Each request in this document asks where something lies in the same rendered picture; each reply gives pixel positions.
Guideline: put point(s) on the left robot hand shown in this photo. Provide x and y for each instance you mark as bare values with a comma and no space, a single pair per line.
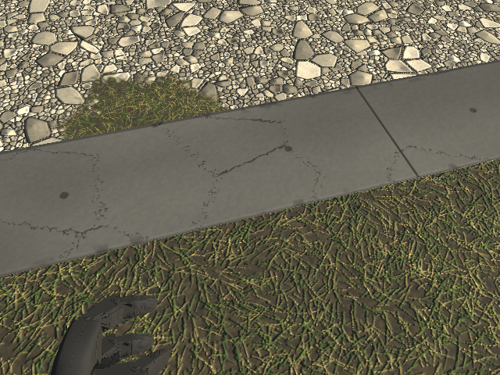
83,351

